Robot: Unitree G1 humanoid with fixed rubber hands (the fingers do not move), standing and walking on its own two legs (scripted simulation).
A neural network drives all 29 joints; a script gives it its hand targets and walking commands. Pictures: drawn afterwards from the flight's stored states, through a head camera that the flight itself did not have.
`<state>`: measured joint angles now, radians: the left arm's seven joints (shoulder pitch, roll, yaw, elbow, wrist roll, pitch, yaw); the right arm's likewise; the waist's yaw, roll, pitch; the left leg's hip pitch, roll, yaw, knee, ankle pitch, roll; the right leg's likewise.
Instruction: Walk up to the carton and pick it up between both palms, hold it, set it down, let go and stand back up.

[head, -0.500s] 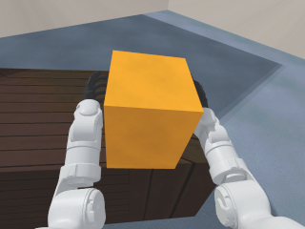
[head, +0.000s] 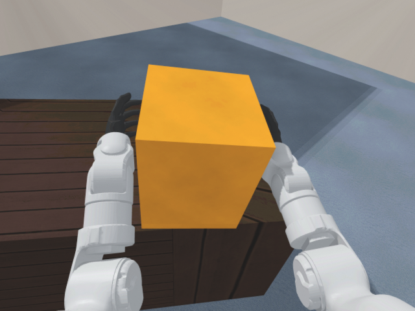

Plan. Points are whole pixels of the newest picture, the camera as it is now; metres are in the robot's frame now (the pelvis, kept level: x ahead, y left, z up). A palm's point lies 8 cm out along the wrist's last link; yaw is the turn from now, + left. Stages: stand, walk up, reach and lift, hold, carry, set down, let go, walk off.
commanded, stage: reach and lift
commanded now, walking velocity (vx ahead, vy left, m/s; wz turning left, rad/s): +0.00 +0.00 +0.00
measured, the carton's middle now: (195, 151) +0.38 -0.01 +0.14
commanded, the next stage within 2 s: hold in 0.44 s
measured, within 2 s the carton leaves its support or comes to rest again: neither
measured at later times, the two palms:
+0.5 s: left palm (114, 129) +0.37 +0.14 +0.20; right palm (269, 138) +0.36 -0.15 +0.18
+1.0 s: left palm (104, 126) +0.36 +0.15 +0.22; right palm (267, 132) +0.36 -0.14 +0.20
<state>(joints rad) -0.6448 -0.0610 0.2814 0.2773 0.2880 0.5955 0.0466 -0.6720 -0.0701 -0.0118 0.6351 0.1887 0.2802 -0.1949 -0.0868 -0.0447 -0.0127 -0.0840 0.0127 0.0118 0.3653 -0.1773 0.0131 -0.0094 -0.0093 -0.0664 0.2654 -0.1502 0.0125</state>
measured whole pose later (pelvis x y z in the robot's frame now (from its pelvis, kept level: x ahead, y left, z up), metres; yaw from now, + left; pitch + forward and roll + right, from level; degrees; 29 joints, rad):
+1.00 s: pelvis +0.00 +0.00 +0.00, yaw +0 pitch -8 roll -1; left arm -0.68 -0.05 0.32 0.18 0.32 0.74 -0.01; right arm -0.73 -0.06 0.00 0.60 0.23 0.38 -0.22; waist -0.08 -0.06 -0.02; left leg -0.05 0.01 0.00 0.36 -0.17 0.01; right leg 0.02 0.00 -0.06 0.27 -0.16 0.01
